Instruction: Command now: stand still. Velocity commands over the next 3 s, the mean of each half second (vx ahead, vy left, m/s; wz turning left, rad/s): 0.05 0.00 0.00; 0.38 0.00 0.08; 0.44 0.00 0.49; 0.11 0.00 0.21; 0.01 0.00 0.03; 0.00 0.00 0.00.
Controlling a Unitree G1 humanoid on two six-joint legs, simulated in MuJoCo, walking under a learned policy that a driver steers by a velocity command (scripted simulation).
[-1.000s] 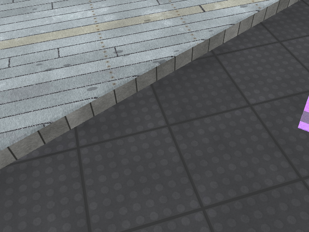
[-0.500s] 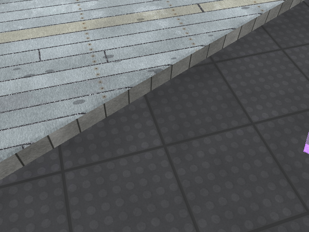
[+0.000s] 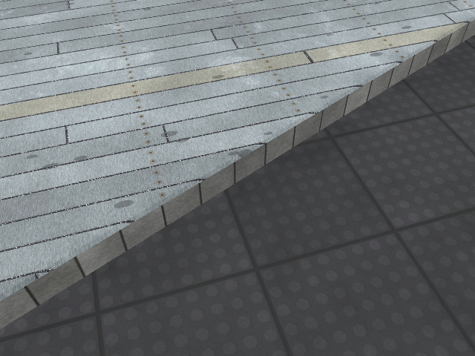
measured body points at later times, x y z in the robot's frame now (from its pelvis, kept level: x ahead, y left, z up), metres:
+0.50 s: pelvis +0.02 +0.00 +0.00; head +0.01 -0.01 +0.45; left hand -0.01 +0.21 -0.17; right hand -0.02 -0.22 -0.17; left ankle -0.01 +0.09 -0.74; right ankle +0.01 -0.11 -0.74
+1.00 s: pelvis +0.19 -0.05 +0.00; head +0.21 -0.06 +0.44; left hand +0.09 +0.16 -0.15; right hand +0.31 -0.28 -0.15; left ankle +0.29 +0.07 -0.69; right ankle +0.08 -0.13 -0.75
